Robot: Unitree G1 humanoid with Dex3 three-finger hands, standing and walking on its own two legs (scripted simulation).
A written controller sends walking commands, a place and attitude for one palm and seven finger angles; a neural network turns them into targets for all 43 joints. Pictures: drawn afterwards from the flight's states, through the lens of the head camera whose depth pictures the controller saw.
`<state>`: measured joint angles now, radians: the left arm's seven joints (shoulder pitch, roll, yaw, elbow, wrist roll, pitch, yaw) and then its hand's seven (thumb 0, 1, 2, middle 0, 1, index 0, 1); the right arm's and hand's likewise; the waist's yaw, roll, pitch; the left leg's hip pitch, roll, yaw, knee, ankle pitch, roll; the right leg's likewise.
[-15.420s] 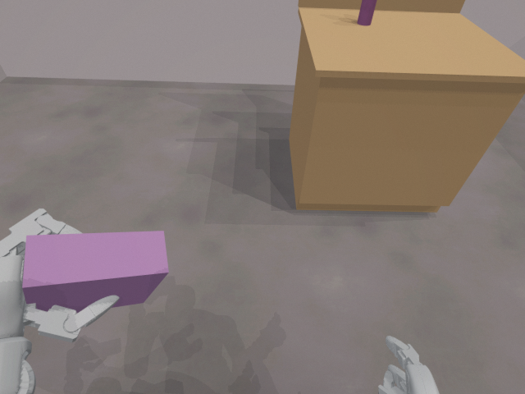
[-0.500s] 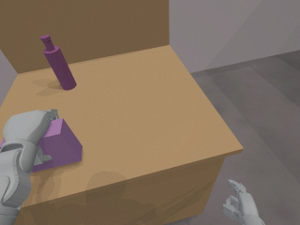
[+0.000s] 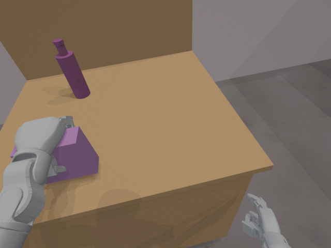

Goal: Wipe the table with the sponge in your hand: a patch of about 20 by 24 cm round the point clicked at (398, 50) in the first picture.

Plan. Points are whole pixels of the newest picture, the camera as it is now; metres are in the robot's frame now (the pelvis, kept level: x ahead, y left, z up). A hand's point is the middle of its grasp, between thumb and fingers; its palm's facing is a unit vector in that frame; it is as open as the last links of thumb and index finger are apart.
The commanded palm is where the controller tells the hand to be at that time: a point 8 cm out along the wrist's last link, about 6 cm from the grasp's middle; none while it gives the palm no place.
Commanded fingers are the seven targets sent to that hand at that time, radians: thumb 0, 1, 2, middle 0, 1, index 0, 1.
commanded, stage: move the sponge above the wiping area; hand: left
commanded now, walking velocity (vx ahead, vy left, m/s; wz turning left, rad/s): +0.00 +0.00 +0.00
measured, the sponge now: (65, 161) +0.26 +0.31 +0.08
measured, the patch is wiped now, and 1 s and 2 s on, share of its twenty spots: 0.00 0.00 0.15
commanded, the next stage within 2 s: lower the sponge onto the table in 0.18 s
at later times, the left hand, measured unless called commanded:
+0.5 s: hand (51, 152) +0.24 +0.31 +0.14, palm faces +0.02 -0.03 -1.00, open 9.5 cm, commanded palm +0.21 +0.31 +0.21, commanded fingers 0.00 0.10 1.30 -1.20 -1.60 -1.20 -1.60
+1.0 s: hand (52, 155) +0.24 +0.31 +0.13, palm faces +0.05 -0.04 -1.00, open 9.5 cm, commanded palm +0.21 +0.31 +0.19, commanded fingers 0.00 0.10 1.30 -1.20 -1.60 -1.20 -1.60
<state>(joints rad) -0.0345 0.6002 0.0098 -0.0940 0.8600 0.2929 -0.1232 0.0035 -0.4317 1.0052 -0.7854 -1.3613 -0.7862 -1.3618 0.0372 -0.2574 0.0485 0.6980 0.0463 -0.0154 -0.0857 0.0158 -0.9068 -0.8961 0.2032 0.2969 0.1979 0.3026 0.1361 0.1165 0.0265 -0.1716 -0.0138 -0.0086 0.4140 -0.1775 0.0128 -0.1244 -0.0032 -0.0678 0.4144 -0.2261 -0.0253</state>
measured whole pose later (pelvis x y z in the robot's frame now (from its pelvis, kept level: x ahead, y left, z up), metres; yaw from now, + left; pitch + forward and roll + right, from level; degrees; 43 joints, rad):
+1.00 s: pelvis +0.00 +0.00 +0.00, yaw -1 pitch -4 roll +0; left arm 0.06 0.59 0.05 -0.13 0.85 0.26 -0.07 0.00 -0.43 1.01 -0.79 -1.36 -0.79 -1.36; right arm 0.05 -0.25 0.04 0.70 0.04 -0.01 -0.07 0.02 -0.91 -0.90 0.20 0.30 0.20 0.30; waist 0.14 0.11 0.02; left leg -0.17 -0.01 0.00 0.43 -0.19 0.01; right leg -0.12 0.00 -0.06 0.41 -0.23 -0.02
